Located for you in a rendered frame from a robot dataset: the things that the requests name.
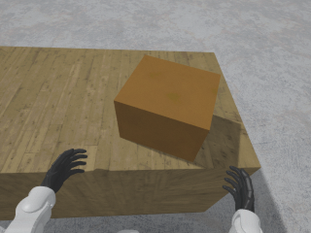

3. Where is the right robot forearm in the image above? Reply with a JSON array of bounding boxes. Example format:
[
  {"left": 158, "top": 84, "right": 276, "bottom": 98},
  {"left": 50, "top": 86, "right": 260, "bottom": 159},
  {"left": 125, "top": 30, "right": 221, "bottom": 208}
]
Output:
[{"left": 228, "top": 209, "right": 263, "bottom": 233}]

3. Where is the left robot forearm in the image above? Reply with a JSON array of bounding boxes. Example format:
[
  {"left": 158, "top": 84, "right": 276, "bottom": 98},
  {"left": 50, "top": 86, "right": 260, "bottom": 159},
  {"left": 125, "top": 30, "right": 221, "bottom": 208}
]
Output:
[{"left": 4, "top": 186, "right": 56, "bottom": 233}]

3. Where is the carton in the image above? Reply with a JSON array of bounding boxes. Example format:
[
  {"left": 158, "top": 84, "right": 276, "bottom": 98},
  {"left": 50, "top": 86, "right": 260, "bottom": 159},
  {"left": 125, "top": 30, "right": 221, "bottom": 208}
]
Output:
[{"left": 114, "top": 54, "right": 221, "bottom": 162}]

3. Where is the right robot hand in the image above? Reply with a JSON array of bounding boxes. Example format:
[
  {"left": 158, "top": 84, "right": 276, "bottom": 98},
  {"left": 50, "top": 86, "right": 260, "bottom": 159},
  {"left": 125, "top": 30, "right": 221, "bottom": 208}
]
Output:
[{"left": 223, "top": 165, "right": 255, "bottom": 213}]

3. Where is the pedestal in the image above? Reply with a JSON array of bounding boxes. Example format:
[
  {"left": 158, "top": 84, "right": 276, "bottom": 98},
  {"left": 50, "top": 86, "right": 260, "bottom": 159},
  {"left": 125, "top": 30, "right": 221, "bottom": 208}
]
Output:
[{"left": 0, "top": 46, "right": 261, "bottom": 221}]

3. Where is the left robot hand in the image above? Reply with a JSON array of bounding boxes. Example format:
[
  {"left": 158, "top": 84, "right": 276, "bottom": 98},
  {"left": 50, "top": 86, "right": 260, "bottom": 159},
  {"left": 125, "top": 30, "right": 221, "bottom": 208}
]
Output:
[{"left": 40, "top": 149, "right": 87, "bottom": 193}]

